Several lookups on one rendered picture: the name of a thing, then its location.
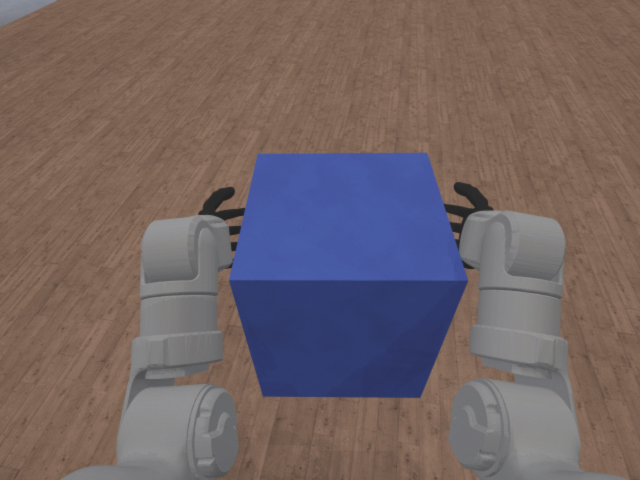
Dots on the left robot hand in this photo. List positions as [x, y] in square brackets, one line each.
[214, 201]

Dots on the left robot upper arm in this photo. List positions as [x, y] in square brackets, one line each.
[184, 432]

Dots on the robot right forearm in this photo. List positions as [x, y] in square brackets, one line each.
[520, 259]

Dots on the robot left forearm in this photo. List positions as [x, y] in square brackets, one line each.
[180, 262]

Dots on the right robot hand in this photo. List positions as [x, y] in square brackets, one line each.
[478, 201]

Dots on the right robot upper arm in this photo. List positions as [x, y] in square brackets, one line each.
[510, 431]

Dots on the carton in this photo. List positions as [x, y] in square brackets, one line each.
[346, 274]

